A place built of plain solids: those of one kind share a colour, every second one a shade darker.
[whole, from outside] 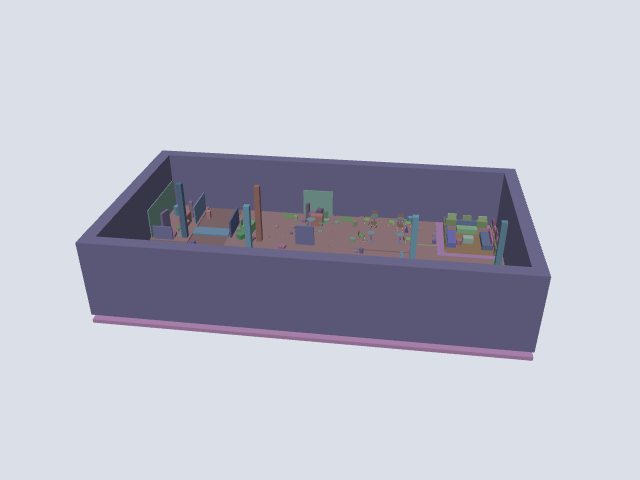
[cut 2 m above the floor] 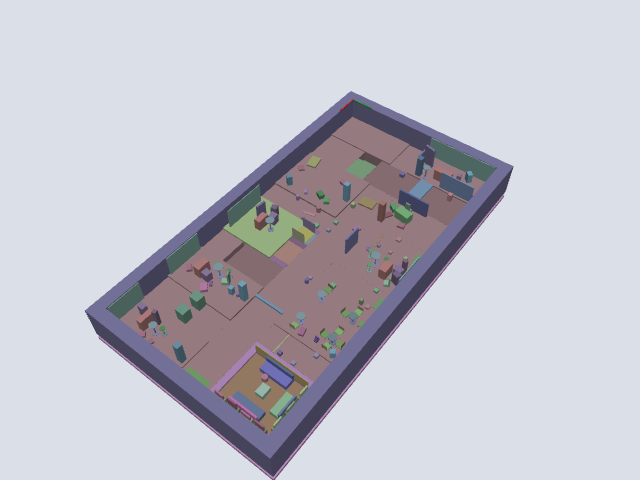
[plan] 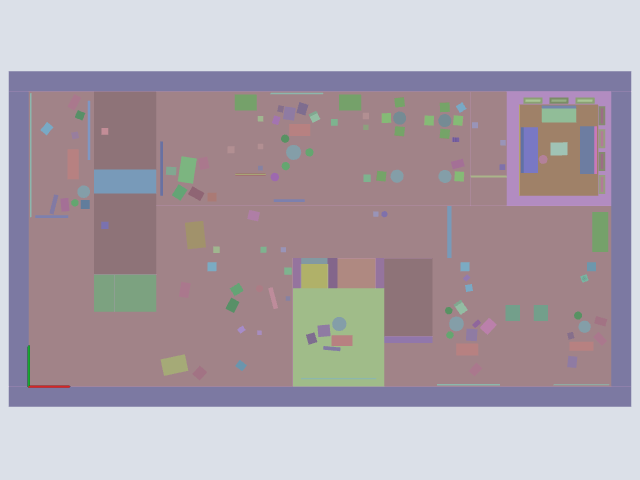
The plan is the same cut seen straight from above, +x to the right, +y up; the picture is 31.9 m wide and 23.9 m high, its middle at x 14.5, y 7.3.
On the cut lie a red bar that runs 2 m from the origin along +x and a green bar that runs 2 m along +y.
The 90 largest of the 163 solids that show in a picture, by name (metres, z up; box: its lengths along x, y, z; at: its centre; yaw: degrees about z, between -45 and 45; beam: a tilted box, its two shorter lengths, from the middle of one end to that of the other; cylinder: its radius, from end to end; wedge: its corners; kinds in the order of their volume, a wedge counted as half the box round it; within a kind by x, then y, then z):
{
 "wall_1": {"box": [1.0, 14.7, 6.0], "at": [-0.5, 7.35, 2.0]},
 "wall_2": {"box": [31.0, 1.0, 6.0], "at": [14.5, -0.5, 2.0]},
 "wall_3": {"box": [31.0, 1.0, 6.0], "at": [14.5, 15.2, 2.0]},
 "wall_4": {"box": [1.0, 14.7, 6.0], "at": [29.5, 7.35, 2.0]},
 "floor_1": {"box": [3.25, 6.4, 1.1], "at": [1.62, 3.2, -0.45]},
 "floor_2": {"box": [3.25, 1.8, 1.0], "at": [1.62, 7.3, -0.5]},
 "floor_3": {"box": [3.25, 6.5, 1.1], "at": [1.62, 11.45, -0.45]},
 "floor_4": {"box": [3.1, 3.73, 1.0], "at": [4.8, 1.86, -0.5]},
 "floor_5": {"box": [3.1, 9.11, 1.0], "at": [4.8, 10.14, -0.5]},
 "floor_6": {"box": [3.45, 5.7, 1.0], "at": [8.07, 11.85, -0.5]},
 "floor_7": {"box": [4.9, 6.4, 1.15], "at": [8.8, 3.2, -0.42]},
 "floor_8": {"box": [2.0, 5.7, 1.0], "at": [10.8, 11.85, -0.5]},
 "floor_9": {"box": [1.9, 6.4, 1.0], "at": [12.2, 3.2, -0.5]},
 "floor_10": {"box": [3.1, 5.7, 1.0], "at": [13.35, 11.85, -0.5]},
 "floor_11": {"box": [2.2, 5.7, 1.0], "at": [16.0, 11.85, -0.5]},
 "floor_12": {"box": [22.65, 2.6, 1.0], "at": [17.68, 7.7, -0.5]},
 "floor_13": {"box": [2.4, 2.17, 1.0], "at": [18.9, 1.08, -0.5]},
 "floor_14": {"box": [2.4, 3.9, 1.0], "at": [18.9, 4.45, -0.5]},
 "floor_15": {"box": [4.9, 5.7, 1.1], "at": [19.55, 11.85, -0.45]},
 "floor_16": {"box": [3.6, 6.4, 1.15], "at": [21.9, 3.2, -0.42]},
 "floor_17": {"box": [1.8, 5.7, 1.0], "at": [22.9, 11.85, -0.5]},
 "floor_18": {"box": [2.2, 6.4, 1.0], "at": [24.8, 3.2, -0.5]},
 "floor_19": {"box": [3.1, 6.4, 1.1], "at": [27.45, 3.2, -0.45]},
 "floor_base_1": {"box": [31.0, 16.7, 0.3], "at": [14.5, 7.35, -1.57]},
 "floor_deck_1": {"box": [4.55, 4.9, 1.15], "at": [15.43, 2.45, -0.42]},
 "floor_pit_1": {"box": [3.9, 4.55, 0.85], "at": [26.4, 11.78, -0.57]},
 "floor_rim_1": {"box": [0.65, 4.55, 1.0], "at": [24.12, 11.78, -0.5]},
 "floor_rim_2": {"box": [5.2, 0.5, 1.0], "at": [26.4, 9.25, -0.5]},
 "floor_rim_3": {"box": [5.2, 0.65, 1.0], "at": [26.4, 14.38, -0.5]},
 "floor_rim_4": {"box": [0.65, 4.55, 1.0], "at": [28.68, 11.78, -0.5]},
 "floor_hatch_1": {"box": [1.0, 1.86, 0.45], "at": [3.75, 4.66, -1.18]},
 "floor_hatch_2": {"box": [2.1, 1.86, 1.0], "at": [5.3, 4.66, -0.5]},
 "counter_1": {"box": [0.57, 1.5, 1.02], "at": [2.21, 11.07, 0.61]},
 "counter_2": {"box": [1.05, 0.6, 0.98], "at": [13.49, 12.78, 0.49]},
 "counter_3": {"box": [1.05, 0.54, 1.01], "at": [15.59, 2.29, 0.66]},
 "counter_4": {"box": [1.1, 0.6, 1.04], "at": [21.83, 1.85, 0.67]},
 "counter_5": {"box": [1.2, 0.45, 1.07], "at": [27.52, 2.01, 0.64]},
 "back_1": {"box": [0.07, 6.18, 2.55], "at": [0.1, 11.52, 1.38]},
 "back_2": {"box": [2.64, 0.09, 2.4], "at": [13.35, 14.6, 1.2]},
 "back_3": {"box": [3.75, 0.06, 2.5], "at": [15.43, 0.4, 1.4]},
 "back_4": {"box": [3.14, 0.07, 2.5], "at": [21.9, 0.1, 1.4]},
 "back_5": {"box": [2.78, 0.06, 2.6], "at": [27.52, 0.09, 1.4]},
 "column_aea_1": {"box": [0.45, 0.45, 4.85], "at": [9.12, 5.96, 2.58]},
 "column_aea_2": {"box": [0.45, 0.45, 4.85], "at": [21.72, 5.96, 2.58]},
 "column_aea_3": {"box": [0.45, 0.45, 4.9], "at": [28.02, 5.96, 2.55]},
 "floor_before_steps_1": {"box": [1.9, 1.5, 1.0], "at": [16.32, 5.65, -0.5]},
 "floor_fore_1": {"box": [0.42, 1.5, 1.0], "at": [13.36, 5.65, -0.5]},
 "floor_fore_2": {"box": [0.5, 1.5, 1.0], "at": [15.12, 5.65, -0.5]},
 "floor_fore_3": {"box": [0.43, 1.5, 1.0], "at": [17.48, 5.65, -0.5]},
 "display_cube_1": {"box": [0.56, 0.64, 0.75], "at": [12.97, 13.6, 0.38], "yaw": -8.2},
 "display_cube_2": {"box": [0.47, 0.56, 1.0], "at": [13.62, 13.83, 0.5], "yaw": -16.9},
 "display_cube_3": {"box": [0.45, 0.51, 1.0], "at": [14.08, 2.4, 0.65], "yaw": 17.1},
 "display_cube_4": {"box": [0.61, 0.58, 0.82], "at": [14.7, 2.78, 0.56], "yaw": 4.8},
 "display_cube_5": {"box": [0.55, 0.6, 0.8], "at": [22.05, 2.58, 0.55], "yaw": -3.8},
 "display_cube_6": {"box": [0.46, 0.57, 1.11], "at": [27.06, 1.23, 0.66], "yaw": -5.4},
 "neck_1": {"box": [0.73, 0.8, 1.15], "at": [24.1, 3.66, 0.57]},
 "neck_2": {"box": [0.73, 0.8, 1.15], "at": [25.5, 3.66, 0.57]},
 "column_aeb_1": {"box": [0.45, 0.45, 5.0], "at": [9.12, 9.44, 2.5]},
 "column_a0a_1": {"box": [0.45, 0.45, 4.9], "at": [2.81, 9.07, 2.55]},
 "ramp_ramp_1": {"wedge": [[13.57, 4.9, -1.0], [13.57, 4.9, 0.15], [13.57, 6.1, -1.0], [13.57, 6.1, 0.0], [14.87, 4.9, -1.0], [14.87, 4.9, 0.15], [14.87, 6.1, -1.0], [14.87, 6.1, 0.0]]},
 "sofaE_seat_1": {"box": [0.85, 2.39, 0.43], "at": [27.88, 11.78, 0.07]},
 "roll_1": {"box": [0.22, 0.99, 2.25], "at": [1.25, 9.07, 1.23], "yaw": -14.1},
 "roll_2": {"box": [0.86, 0.19, 2.15], "at": [15.09, 1.89, 1.23], "yaw": -5.0},
 "sofaW_seat_1": {"box": [0.85, 2.29, 0.43], "at": [24.93, 11.78, 0.07]},
 "pallet_load_1": {"box": [0.77, 1.27, 0.78], "at": [7.89, 10.79, 0.39], "yaw": -8.8},
 "step_hump_1": {"box": [3.1, 1.2, 0.2], "at": [4.8, 10.21, 0.05]},
 "edgeE_1": {"box": [0.32, 0.95, 0.6], "at": [28.54, 10.07, 0.3]},
 "edgeE_2": {"box": [0.32, 0.95, 0.6], "at": [28.54, 11.21, 0.3]},
 "edgeE_3": {"box": [0.32, 0.95, 0.6], "at": [28.54, 12.34, 0.3]},
 "edgeE_4": {"box": [0.32, 0.95, 0.6], "at": [28.54, 13.48, 0.3]},
 "screenS_1": {"box": [1.65, 0.14, 1.16], "at": [1.14, 8.46, 0.68]},
 "screenS_2": {"box": [1.55, 0.14, 1.74], "at": [12.97, 9.26, 0.87]},
 "sofaN_seat_1": {"box": [1.72, 0.85, 0.43], "at": [26.4, 13.57, 0.07]},
 "screenW_1": {"box": [0.15, 2.7, 1.55], "at": [6.62, 10.85, 0.78]},
 "screenE_1": {"box": [0.12, 2.95, 1.66], "at": [3.0, 12.76, 0.93]},
 "edgeN_1": {"box": [0.95, 0.32, 0.6], "at": [25.1, 14.24, 0.3]},
 "edgeN_2": {"box": [0.95, 0.32, 0.6], "at": [26.4, 14.24, 0.3]},
 "edgeN_3": {"box": [0.95, 0.32, 0.6], "at": [27.7, 14.24, 0.3]},
 "floor_gap_1": {"box": [2.4, 0.33, 0.65], "at": [18.9, 2.33, -1.07]},
 "floor_before_ramp_1": {"box": [1.3, 0.3, 1.0], "at": [14.22, 6.25, -0.5]},
 "bin_1": {"box": [0.41, 0.53, 0.87], "at": [0.9, 12.84, 0.54], "yaw": -40.0},
 "bin_2": {"box": [0.45, 0.39, 0.93], "at": [10.57, 1.05, 0.61], "yaw": -37.3},
 "brochure_stand_1": {"box": [0.34, 0.34, 1.54], "at": [2.31, 12.51, 0.87], "yaw": 11.6},
 "brochure_stand_2": {"box": [0.3, 0.33, 1.51], "at": [26.99, 2.53, 0.85], "yaw": 14.9},
 "low_1": {"box": [0.85, 0.65, 0.44], "at": [26.4, 11.84, 0.07], "yaw": 0.9},
 "inway_pallet_1": {"box": [0.92, 1.33, 0.2], "at": [8.3, 7.55, 0.05], "yaw": 6.0},
 "pallet_1": {"box": [1.24, 0.84, 0.17], "at": [7.25, 1.07, 0.23], "yaw": 12.0},
 "rail_1": {"box": [0.04, 4.55, 0.93], "at": [24.43, 11.78, 0.47]},
 "sofaE_back_1": {"box": [0.15, 2.39, 0.45], "at": [28.23, 11.78, 0.51]},
 "sofaW_back_1": {"box": [0.15, 2.29, 0.45], "at": [24.57, 11.78, 0.51]}
}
